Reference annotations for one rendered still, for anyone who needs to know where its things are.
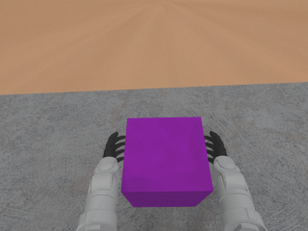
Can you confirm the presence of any robot left forearm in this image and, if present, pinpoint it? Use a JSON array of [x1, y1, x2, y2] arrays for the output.
[[76, 156, 121, 231]]

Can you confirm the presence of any robot right hand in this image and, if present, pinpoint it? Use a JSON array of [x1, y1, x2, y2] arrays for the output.
[[204, 131, 227, 164]]

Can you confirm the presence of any carton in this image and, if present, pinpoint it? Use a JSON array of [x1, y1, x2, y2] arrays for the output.
[[121, 116, 214, 208]]

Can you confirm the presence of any robot left hand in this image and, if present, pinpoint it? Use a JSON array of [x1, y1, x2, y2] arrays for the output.
[[103, 131, 126, 163]]

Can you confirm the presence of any robot right forearm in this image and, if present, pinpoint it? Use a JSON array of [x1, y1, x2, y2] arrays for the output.
[[212, 155, 268, 231]]

